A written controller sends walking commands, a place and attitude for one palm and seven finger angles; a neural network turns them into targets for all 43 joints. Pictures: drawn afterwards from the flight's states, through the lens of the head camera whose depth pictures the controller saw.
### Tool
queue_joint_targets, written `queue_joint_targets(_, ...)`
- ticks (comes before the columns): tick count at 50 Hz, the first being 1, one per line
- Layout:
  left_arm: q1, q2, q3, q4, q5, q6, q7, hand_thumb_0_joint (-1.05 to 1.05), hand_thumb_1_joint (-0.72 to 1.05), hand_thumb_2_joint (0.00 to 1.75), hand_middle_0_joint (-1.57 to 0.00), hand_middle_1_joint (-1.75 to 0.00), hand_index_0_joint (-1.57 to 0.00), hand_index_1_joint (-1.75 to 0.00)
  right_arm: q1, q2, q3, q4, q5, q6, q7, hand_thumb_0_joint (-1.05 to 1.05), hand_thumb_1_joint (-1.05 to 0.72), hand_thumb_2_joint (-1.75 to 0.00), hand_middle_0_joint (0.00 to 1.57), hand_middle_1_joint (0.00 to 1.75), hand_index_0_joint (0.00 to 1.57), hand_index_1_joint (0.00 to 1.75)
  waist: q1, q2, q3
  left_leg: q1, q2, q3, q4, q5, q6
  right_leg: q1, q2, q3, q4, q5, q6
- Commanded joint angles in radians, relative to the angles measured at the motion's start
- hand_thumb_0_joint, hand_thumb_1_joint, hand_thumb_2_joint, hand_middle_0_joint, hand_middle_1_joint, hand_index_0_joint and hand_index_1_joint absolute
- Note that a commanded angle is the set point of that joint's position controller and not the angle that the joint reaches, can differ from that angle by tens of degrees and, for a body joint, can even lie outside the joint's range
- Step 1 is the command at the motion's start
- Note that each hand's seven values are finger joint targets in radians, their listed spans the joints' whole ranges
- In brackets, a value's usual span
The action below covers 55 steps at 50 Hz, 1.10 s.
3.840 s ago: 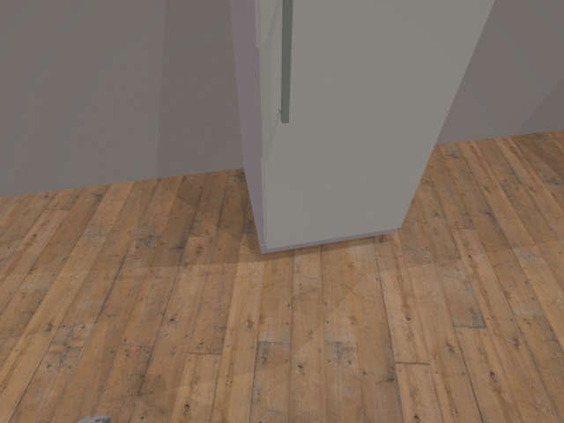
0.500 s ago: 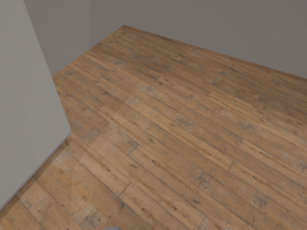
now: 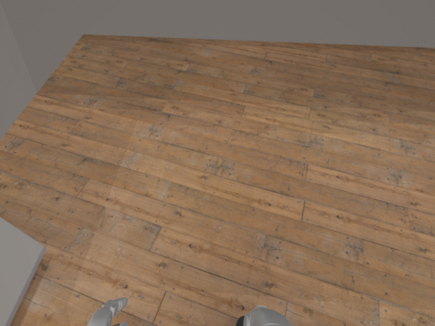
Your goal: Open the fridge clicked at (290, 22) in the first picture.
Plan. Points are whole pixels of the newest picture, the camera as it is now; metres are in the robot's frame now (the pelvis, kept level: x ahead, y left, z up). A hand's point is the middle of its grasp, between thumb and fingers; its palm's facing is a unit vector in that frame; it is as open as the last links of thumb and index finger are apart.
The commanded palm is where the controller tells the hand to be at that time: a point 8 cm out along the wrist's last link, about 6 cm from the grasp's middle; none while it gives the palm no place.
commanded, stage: turn to face it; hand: left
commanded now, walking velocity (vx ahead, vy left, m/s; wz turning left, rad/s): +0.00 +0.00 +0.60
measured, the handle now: out of the picture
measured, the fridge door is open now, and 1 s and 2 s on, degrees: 0 0 0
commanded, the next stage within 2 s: none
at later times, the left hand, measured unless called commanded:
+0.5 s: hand out of the picture +0.07 +0.25 -0.16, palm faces +0.26 -0.95 -0.18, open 7.3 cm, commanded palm none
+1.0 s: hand out of the picture +0.04 +0.20 -0.12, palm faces +0.50 -0.82 -0.27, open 7.3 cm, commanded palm none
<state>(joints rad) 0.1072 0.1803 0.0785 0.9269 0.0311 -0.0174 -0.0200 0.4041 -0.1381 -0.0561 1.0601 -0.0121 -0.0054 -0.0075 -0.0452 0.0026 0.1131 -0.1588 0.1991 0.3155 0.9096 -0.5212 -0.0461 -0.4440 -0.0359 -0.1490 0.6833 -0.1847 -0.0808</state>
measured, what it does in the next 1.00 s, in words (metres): steps on the spot, turning left: left foot, then right foot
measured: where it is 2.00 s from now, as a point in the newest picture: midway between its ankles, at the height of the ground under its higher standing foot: outside the picture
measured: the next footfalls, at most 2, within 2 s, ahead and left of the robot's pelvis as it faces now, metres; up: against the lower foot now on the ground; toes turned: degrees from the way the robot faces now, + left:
left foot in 0.38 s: +0.08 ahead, +0.13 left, +0.00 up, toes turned +18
right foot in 0.90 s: +0.13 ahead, -0.11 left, +0.00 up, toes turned +25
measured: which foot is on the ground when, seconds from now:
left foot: up 0.00-0.36, down 0.38-0.90, up 0.92-1.00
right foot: down 0.00-0.38, up 0.40-0.88, down 0.90-1.00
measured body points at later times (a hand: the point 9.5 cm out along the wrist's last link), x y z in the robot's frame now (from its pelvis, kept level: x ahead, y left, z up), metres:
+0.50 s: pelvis +0.04 +0.04 +0.02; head +0.06 +0.08 +0.47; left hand +0.06 +0.30 -0.14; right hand +0.12 -0.19 -0.11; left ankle +0.04 +0.12 -0.71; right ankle +0.06 -0.10 -0.64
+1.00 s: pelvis +0.04 -0.02 +0.03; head +0.07 -0.04 +0.47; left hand +0.02 +0.24 -0.10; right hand +0.23 -0.23 -0.13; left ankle +0.01 +0.10 -0.65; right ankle +0.09 -0.13 -0.71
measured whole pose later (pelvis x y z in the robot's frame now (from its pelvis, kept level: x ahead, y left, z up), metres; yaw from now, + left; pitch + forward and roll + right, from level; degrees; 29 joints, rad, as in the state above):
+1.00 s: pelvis +0.04 -0.02 +0.03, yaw +30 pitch -1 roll +1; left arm 0.17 0.17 0.04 0.88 0.02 0.02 0.03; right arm 0.21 -0.27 -0.11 0.93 -0.03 0.07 0.02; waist -0.03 0.05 0.04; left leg -0.52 -0.06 -0.06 1.00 -0.41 -0.03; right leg -0.23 -0.06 -0.08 0.55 -0.32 0.00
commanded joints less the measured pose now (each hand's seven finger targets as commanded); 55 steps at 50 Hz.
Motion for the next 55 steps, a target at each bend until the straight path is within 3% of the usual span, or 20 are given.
queue_joint_targets(1,0.192,0.215,0.031,0.000,-0.016,-0.011,0.047,0.00,0.90,0.90,-0.20,-0.30,-0.20,-0.30,-0.006,-0.078,-0.006,-0.100,0.003,-0.006,-0.023,0.00,-0.90,-0.90,0.20,0.30,0.20,0.30,0.085,-0.183,-0.321,-0.370,-0.067,-0.294,0.468,-0.028,0.000,0.435,-0.381,0.459,-0.314,0.497,-0.155)
queue_joint_targets(3,0.055,0.121,-0.001,-0.015,-0.013,-0.012,0.059,0.00,0.90,0.90,-0.20,-0.30,-0.20,-0.30,0.002,-0.068,0.000,-0.053,-0.010,0.012,-0.020,0.00,-0.90,-0.90,0.20,0.30,0.20,0.30,0.023,-0.047,-0.188,-0.272,-0.041,-0.309,0.351,0.089,0.008,0.180,-0.295,0.287,-0.369,0.291,-0.097)
queue_joint_targets(5,0.001,0.101,-0.017,-0.014,-0.008,-0.013,0.056,0.00,0.90,0.90,-0.20,-0.30,-0.20,-0.30,0.054,-0.038,0.012,-0.025,-0.009,0.032,-0.017,0.00,-0.90,-0.90,0.20,0.30,0.20,0.30,-0.016,-0.078,-0.145,-0.191,-0.058,-0.289,0.199,0.107,0.007,0.068,-0.252,0.156,-0.392,0.197,-0.060)
queue_joint_targets(12,0.062,0.137,0.007,-0.009,-0.003,0.013,0.058,0.00,0.90,0.90,-0.20,-0.30,-0.20,-0.30,-0.097,-0.068,-0.002,-0.102,-0.005,0.039,0.004,0.00,-0.90,-0.90,0.20,0.30,0.20,0.30,0.055,-0.126,-0.092,-0.252,-0.090,-0.233,-0.007,0.062,0.005,0.162,-0.318,0.134,-0.404,0.031,-0.075)
queue_joint_targets(17,0.065,0.143,0.021,-0.029,-0.013,0.030,0.054,0.00,0.90,0.90,-0.20,-0.30,-0.20,-0.30,-0.044,-0.094,-0.016,-0.116,-0.010,0.030,0.013,0.00,-0.90,-0.90,0.20,0.30,0.20,0.30,0.017,-0.057,-0.118,-0.070,-0.107,-0.200,-0.351,0.259,0.020,0.095,-0.288,0.014,-0.203,-0.043,0.023)
queue_joint_targets(18,0.077,0.104,0.017,-0.046,-0.018,0.040,0.049,0.00,0.90,0.90,-0.20,-0.30,-0.20,-0.30,-0.025,-0.155,-0.026,-0.124,-0.014,0.024,0.015,0.00,-0.90,-0.90,0.20,0.30,0.20,0.30,0.007,0.154,-0.108,-0.042,0.010,-0.413,-0.506,0.301,0.072,-0.016,-0.199,-0.030,-0.031,-0.186,0.080)
queue_joint_targets(19,0.048,0.055,0.010,-0.094,-0.022,0.045,0.044,0.00,0.90,0.90,-0.20,-0.30,-0.20,-0.30,0.002,-0.251,-0.047,-0.147,-0.025,0.020,0.008,0.00,-0.90,-0.90,0.20,0.30,0.20,0.30,-0.019,0.378,-0.062,-0.067,0.223,-0.720,-0.657,0.438,0.192,-0.161,-0.065,-0.055,0.207,-0.409,0.148)
queue_joint_targets(20,-0.015,0.082,0.010,-0.105,-0.007,0.054,0.047,0.00,0.90,0.90,-0.20,-0.30,-0.20,-0.30,0.008,-0.270,-0.055,-0.127,-0.029,0.018,-0.006,0.00,-0.90,-0.90,0.20,0.30,0.20,0.30,-0.045,0.313,-0.073,-0.112,0.243,-0.782,-0.698,0.382,0.235,-0.165,-0.055,0.070,0.404,-0.401,0.136)
queue_joint_targets(21,-0.022,0.073,0.021,-0.102,-0.006,0.049,0.041,0.00,0.90,0.90,-0.20,-0.30,-0.20,-0.30,-0.031,-0.255,-0.052,-0.137,-0.024,0.014,-0.012,0.00,-0.90,-0.90,0.20,0.30,0.20,0.30,-0.014,0.238,-0.086,-0.099,0.189,-0.734,-0.673,0.380,0.216,-0.203,-0.059,0.126,0.480,-0.320,0.133)
queue_joint_targets(23,0.045,0.086,0.028,-0.064,-0.007,0.039,0.029,0.00,0.90,0.90,-0.20,-0.30,-0.20,-0.30,-0.139,-0.207,-0.035,-0.164,-0.016,-0.002,-0.016,0.00,-0.90,-0.90,0.20,0.30,0.20,0.30,0.038,0.144,-0.123,-0.045,0.093,-0.575,-0.624,0.474,0.168,-0.196,-0.071,0.140,0.500,-0.177,0.146)
queue_joint_targets(26,0.078,0.101,0.028,-0.038,-0.012,0.042,0.032,0.00,0.90,0.90,-0.20,-0.30,-0.20,-0.30,-0.122,-0.211,-0.036,-0.158,-0.009,-0.010,-0.019,0.00,-0.90,-0.90,0.20,0.30,0.20,0.30,0.028,0.112,-0.181,0.046,0.048,-0.506,-0.590,0.662,0.172,-0.160,-0.064,0.143,0.464,-0.148,0.167)
queue_joint_targets(30,0.058,0.109,0.025,-0.043,-0.017,0.043,0.038,0.00,0.90,0.90,-0.20,-0.30,-0.20,-0.30,-0.087,-0.229,-0.046,-0.146,-0.008,-0.005,-0.018,0.00,-0.90,-0.90,0.20,0.30,0.20,0.30,0.010,0.101,-0.199,0.127,0.050,-0.548,-0.569,0.753,0.198,-0.158,-0.054,0.150,0.392,-0.182,0.186)
queue_joint_targets(37,0.016,0.119,0.019,-0.075,-0.023,0.047,0.042,0.00,0.90,0.90,-0.20,-0.30,-0.20,-0.30,-0.123,-0.267,-0.064,-0.157,-0.013,0.017,-0.007,0.00,-0.90,-0.90,0.20,0.30,0.20,0.30,-0.006,0.146,-0.165,0.039,0.032,-0.652,-0.571,0.597,0.221,-0.055,-0.023,0.150,0.214,-0.251,0.177)
queue_joint_targets(43,0.169,0.146,0.019,-0.066,-0.028,0.030,0.050,0.00,0.90,0.90,-0.20,-0.30,-0.20,-0.30,-0.239,-0.272,-0.076,-0.209,-0.008,0.035,0.007,0.00,-0.90,-0.90,0.20,0.30,0.20,0.30,0.071,0.135,-0.186,-0.204,-0.063,-0.674,-0.475,0.468,0.151,0.313,0.014,0.128,-0.228,-0.077,0.141)
queue_joint_targets(44,0.208,0.201,0.031,-0.066,-0.018,0.020,0.056,0.00,0.90,0.90,-0.20,-0.30,-0.20,-0.30,-0.232,-0.225,-0.071,-0.223,0.000,0.037,0.013,0.00,-0.90,-0.90,0.20,0.30,0.20,0.30,0.090,-0.012,-0.200,-0.342,-0.143,-0.603,-0.342,0.303,0.088,0.445,-0.122,0.248,-0.386,-0.113,0.099)
queue_joint_targets(45,0.190,0.296,0.047,-0.086,-0.001,0.014,0.061,0.00,0.90,0.90,-0.20,-0.30,-0.20,-0.30,-0.221,-0.155,-0.060,-0.253,0.002,0.035,0.016,0.00,-0.90,-0.90,0.20,0.30,0.20,0.30,0.089,-0.312,-0.157,-0.526,-0.293,-0.376,-0.070,-0.001,-0.001,0.455,-0.419,0.552,-0.478,-0.156,-0.018)
queue_joint_targets(46,0.137,0.300,0.031,-0.115,-0.011,0.026,0.060,0.00,0.90,0.90,-0.20,-0.30,-0.20,-0.30,-0.233,-0.205,-0.069,-0.258,-0.016,0.040,0.016,0.00,-0.90,-0.90,0.20,0.30,0.20,0.30,0.074,-0.204,-0.135,-0.476,-0.242,-0.406,0.124,-0.035,0.011,0.280,-0.471,0.505,-0.472,-0.160,-0.067)
queue_joint_targets(47,0.076,0.265,0.035,-0.126,-0.013,0.017,0.061,0.00,0.90,0.90,-0.20,-0.30,-0.20,-0.30,-0.240,-0.201,-0.072,-0.244,-0.018,0.052,0.020,0.00,-0.90,-0.90,0.20,0.30,0.20,0.30,0.045,-0.253,-0.106,-0.478,-0.221,-0.413,0.220,0.007,0.009,0.225,-0.403,0.480,-0.476,-0.158,-0.046)
queue_joint_targets(49,0.006,0.191,0.010,-0.137,-0.012,0.013,0.057,0.00,0.90,0.90,-0.20,-0.30,-0.20,-0.30,-0.224,-0.205,-0.070,-0.210,-0.018,0.060,0.033,0.00,-0.90,-0.90,0.20,0.30,0.20,0.30,0.005,-0.163,-0.018,-0.463,-0.175,-0.374,0.322,0.135,-0.007,0.169,-0.305,0.278,-0.421,-0.015,-0.011)
queue_joint_targets(55,0.115,0.205,0.009,-0.105,-0.005,0.008,0.056,0.00,0.90,0.90,-0.20,-0.30,-0.20,-0.30,-0.288,-0.186,-0.054,-0.219,-0.011,0.068,0.042,0.00,-0.90,-0.90,0.20,0.30,0.20,0.30,0.056,-0.169,-0.046,-0.425,-0.156,-0.292,0.200,0.139,-0.042,0.280,-0.302,0.136,-0.366,0.160,-0.025)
